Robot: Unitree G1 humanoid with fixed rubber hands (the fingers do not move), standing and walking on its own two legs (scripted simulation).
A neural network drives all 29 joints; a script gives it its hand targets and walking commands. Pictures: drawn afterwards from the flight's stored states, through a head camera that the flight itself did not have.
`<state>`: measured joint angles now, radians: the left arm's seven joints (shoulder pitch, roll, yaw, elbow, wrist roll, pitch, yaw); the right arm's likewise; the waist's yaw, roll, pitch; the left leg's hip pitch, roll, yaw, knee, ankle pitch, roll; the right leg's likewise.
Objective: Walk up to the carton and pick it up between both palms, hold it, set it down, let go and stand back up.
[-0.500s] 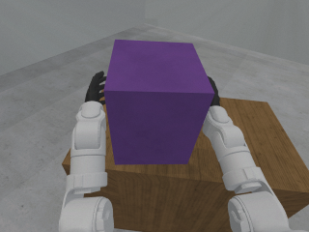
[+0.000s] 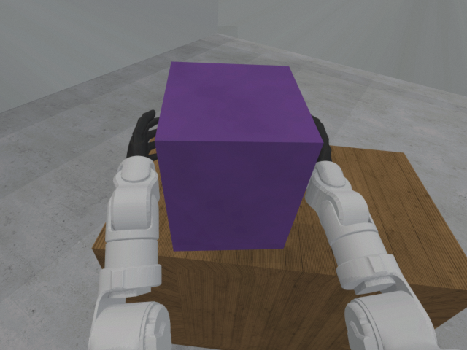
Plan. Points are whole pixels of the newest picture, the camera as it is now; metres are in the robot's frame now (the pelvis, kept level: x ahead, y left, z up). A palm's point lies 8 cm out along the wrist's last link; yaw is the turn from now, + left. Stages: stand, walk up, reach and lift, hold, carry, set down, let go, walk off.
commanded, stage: hold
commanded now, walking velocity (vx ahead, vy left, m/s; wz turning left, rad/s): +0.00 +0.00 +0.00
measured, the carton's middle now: (230, 160) +0.38 +0.01 +0.17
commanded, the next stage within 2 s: none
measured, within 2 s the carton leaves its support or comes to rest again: neither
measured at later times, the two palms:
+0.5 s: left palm (141, 157) +0.36 +0.16 +0.19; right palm (317, 162) +0.36 -0.13 +0.18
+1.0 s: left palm (141, 157) +0.36 +0.16 +0.19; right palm (317, 161) +0.36 -0.13 +0.18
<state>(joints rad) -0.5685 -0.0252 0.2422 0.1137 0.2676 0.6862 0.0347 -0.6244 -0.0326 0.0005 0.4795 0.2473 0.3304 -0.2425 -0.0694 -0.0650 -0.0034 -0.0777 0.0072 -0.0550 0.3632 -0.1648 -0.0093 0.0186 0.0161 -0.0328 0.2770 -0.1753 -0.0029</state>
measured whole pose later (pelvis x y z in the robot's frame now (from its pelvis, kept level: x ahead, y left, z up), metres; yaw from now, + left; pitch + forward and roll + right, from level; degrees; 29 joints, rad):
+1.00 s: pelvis +0.00 +0.00 +0.00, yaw +0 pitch -7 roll -1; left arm -0.59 -0.02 0.24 0.14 0.27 0.68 0.03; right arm -0.64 -0.03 -0.02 0.49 0.23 0.33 -0.24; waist -0.06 -0.06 0.00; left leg -0.08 0.01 -0.05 0.36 -0.16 -0.01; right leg 0.01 0.01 -0.03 0.28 -0.17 0.00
